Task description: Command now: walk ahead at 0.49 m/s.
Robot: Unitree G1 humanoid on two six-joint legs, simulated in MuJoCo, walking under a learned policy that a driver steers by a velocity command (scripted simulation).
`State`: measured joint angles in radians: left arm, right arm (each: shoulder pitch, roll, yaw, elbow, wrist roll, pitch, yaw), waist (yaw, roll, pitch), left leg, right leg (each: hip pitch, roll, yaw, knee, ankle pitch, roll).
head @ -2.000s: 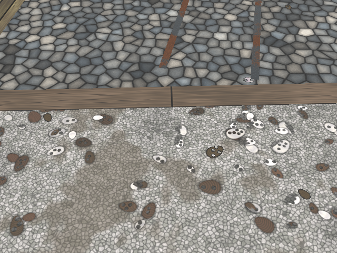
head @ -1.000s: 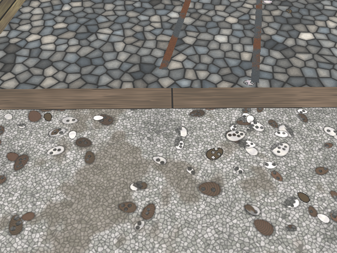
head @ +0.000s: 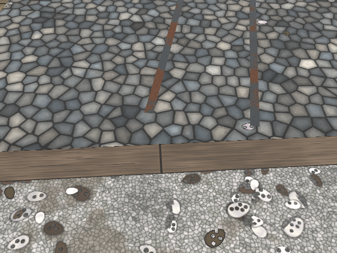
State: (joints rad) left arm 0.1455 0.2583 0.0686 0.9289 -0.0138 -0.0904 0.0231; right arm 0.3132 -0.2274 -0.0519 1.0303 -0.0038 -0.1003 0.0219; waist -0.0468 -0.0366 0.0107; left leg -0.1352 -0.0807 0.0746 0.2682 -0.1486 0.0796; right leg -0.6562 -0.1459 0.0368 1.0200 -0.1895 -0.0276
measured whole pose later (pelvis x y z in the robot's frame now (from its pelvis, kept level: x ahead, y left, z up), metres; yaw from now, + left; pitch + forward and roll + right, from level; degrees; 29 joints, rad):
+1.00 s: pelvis +0.58 -0.01 -0.01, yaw +0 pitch +1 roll +0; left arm 0.26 0.25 0.07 0.97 -0.03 -0.09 0.01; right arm 0.21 -0.22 -0.07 0.97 0.00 -0.09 0.03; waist -0.01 -0.03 0.03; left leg -0.30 -0.05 0.07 0.43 -0.15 0.07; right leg -0.47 -0.07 0.02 1.18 -0.34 -0.05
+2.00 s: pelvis +0.81 +0.01 +0.00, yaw -29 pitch +1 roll -1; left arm 0.23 0.35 0.11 0.65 -0.01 0.05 0.03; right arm 0.24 -0.28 -0.07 0.81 -0.01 -0.02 -0.04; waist -0.03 -0.04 -0.02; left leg -0.20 0.02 0.02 0.38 -0.21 0.02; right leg -0.65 0.05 0.09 1.12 -0.26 0.02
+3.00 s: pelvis +1.08 -0.28 -0.14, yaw -29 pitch +4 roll -2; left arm 0.34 0.28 0.06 0.69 0.00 -0.02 0.08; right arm 0.10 -0.31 -0.08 0.69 0.00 -0.03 0.11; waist 0.09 0.03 0.01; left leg -0.44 0.00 0.03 0.40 0.16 0.04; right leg -0.27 -0.10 -0.21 1.31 -0.81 0.01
